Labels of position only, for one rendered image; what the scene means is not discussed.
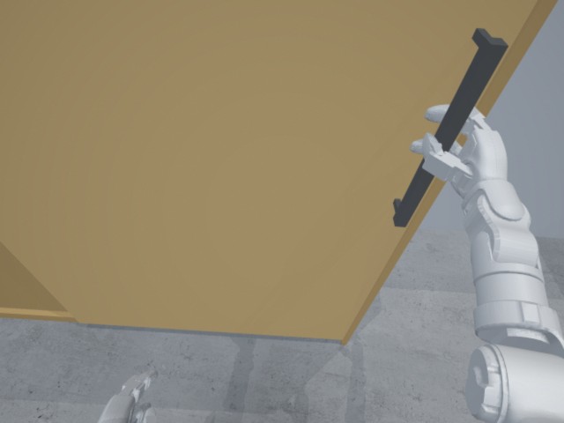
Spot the robot right forearm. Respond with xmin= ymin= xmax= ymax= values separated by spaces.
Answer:
xmin=462 ymin=179 xmax=564 ymax=358

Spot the robot left hand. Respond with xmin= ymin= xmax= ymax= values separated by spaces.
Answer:
xmin=98 ymin=370 xmax=158 ymax=423

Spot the wardrobe door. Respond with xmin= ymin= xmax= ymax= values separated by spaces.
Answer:
xmin=0 ymin=0 xmax=538 ymax=340
xmin=0 ymin=242 xmax=68 ymax=311

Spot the handle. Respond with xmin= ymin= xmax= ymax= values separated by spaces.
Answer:
xmin=393 ymin=28 xmax=508 ymax=227

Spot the robot right hand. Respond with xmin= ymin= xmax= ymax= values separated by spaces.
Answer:
xmin=410 ymin=104 xmax=508 ymax=199

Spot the robot right upper arm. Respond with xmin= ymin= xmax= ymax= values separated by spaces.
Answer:
xmin=464 ymin=344 xmax=564 ymax=423

